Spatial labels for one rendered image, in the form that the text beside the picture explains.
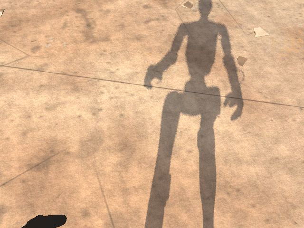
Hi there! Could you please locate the robot left hand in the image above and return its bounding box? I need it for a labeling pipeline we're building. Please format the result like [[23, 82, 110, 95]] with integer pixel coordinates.
[[22, 215, 67, 228]]

